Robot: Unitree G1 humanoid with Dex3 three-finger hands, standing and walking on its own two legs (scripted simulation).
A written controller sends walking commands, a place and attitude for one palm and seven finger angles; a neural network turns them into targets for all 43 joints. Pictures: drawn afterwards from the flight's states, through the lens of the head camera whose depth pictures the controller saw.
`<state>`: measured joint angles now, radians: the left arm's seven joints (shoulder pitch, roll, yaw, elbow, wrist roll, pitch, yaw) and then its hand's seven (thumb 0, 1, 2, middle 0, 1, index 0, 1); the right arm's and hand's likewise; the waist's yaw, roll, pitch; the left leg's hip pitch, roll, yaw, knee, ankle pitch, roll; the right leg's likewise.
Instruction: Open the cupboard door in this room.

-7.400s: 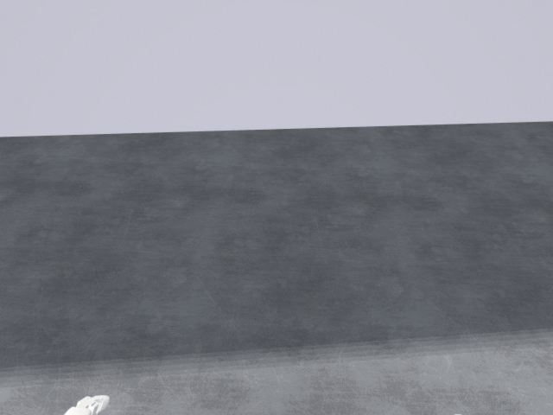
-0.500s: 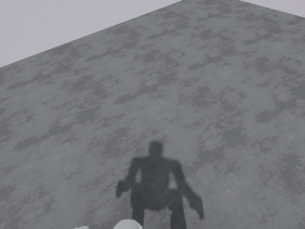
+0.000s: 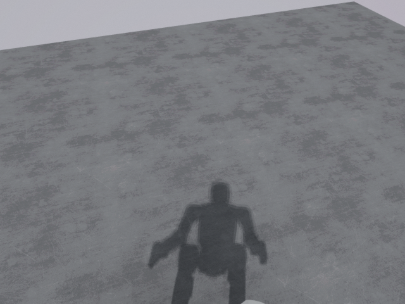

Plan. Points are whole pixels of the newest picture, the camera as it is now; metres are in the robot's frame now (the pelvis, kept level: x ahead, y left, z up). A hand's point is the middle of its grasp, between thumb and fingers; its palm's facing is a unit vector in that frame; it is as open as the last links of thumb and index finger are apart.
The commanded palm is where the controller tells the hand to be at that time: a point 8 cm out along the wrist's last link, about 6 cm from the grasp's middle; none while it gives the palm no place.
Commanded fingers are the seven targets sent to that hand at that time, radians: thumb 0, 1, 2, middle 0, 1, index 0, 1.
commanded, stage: turn or walk to find it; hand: left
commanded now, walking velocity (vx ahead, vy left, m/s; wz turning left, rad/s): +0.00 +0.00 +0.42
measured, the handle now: out of the picture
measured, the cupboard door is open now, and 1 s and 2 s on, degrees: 0 0 0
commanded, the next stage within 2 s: none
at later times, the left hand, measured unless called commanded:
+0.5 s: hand out of the picture -0.02 +0.17 -0.16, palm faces +0.26 -0.93 -0.24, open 7.4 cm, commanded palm none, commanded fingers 0.00 0.90 0.90 -0.20 -0.30 -0.20 -0.30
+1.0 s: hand out of the picture -0.06 +0.20 -0.15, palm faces +0.44 -0.86 -0.27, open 7.4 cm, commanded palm none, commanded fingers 0.00 0.90 0.90 -0.20 -0.30 -0.20 -0.30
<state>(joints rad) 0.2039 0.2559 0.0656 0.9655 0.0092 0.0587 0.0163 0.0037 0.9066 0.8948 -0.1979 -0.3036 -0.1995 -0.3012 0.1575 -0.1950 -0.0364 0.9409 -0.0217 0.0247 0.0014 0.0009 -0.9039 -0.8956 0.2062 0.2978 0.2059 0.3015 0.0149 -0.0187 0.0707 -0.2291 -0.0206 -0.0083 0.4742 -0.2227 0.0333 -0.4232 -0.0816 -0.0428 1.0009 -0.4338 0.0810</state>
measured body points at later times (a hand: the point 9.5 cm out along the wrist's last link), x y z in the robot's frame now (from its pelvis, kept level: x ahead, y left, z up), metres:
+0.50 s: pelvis -0.04 -0.03 +0.00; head -0.01 -0.03 +0.44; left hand -0.04 +0.22 -0.14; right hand +0.06 -0.28 -0.16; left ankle -0.09 +0.11 -0.70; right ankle +0.00 -0.14 -0.74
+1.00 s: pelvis -0.07 -0.03 -0.01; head -0.04 -0.03 +0.44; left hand -0.08 +0.25 -0.13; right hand +0.09 -0.22 -0.16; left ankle -0.09 +0.10 -0.74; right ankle -0.02 -0.14 -0.73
